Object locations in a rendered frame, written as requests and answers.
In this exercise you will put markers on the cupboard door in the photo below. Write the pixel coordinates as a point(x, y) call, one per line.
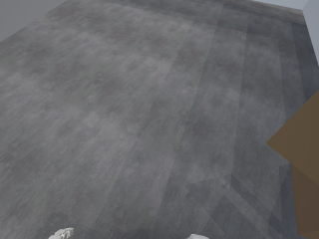
point(298, 139)

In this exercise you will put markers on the left robot hand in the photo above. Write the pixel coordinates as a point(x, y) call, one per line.
point(63, 233)

